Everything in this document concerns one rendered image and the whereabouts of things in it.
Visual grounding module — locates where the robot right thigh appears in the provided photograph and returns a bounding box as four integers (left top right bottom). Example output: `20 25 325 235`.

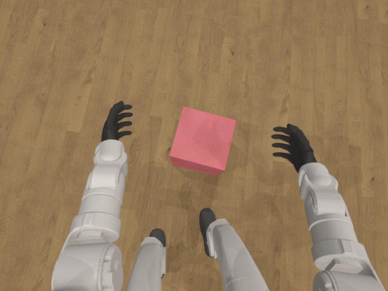
206 224 270 291

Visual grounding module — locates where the robot left upper arm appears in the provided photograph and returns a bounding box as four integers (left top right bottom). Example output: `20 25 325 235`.
53 242 124 291

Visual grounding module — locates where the robot right foot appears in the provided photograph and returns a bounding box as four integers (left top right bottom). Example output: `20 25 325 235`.
199 208 216 258

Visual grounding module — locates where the robot right forearm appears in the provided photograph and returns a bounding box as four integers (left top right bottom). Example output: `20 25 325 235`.
298 162 385 291

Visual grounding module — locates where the right robot hand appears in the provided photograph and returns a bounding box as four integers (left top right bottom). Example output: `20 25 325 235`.
271 124 317 172

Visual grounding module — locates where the robot right upper arm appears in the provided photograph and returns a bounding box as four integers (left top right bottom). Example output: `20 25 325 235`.
313 270 384 291

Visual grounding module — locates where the robot left forearm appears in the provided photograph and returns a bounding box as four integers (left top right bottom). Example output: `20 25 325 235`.
52 139 128 291

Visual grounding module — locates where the carton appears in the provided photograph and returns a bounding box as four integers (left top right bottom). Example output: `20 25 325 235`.
170 107 236 176

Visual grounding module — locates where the left robot hand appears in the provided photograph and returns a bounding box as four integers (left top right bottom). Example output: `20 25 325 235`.
101 101 133 142

